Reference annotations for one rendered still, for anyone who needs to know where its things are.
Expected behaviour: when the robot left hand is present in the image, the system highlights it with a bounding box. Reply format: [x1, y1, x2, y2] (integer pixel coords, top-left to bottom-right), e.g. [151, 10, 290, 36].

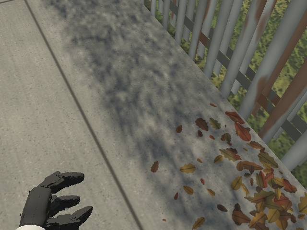
[19, 171, 93, 230]

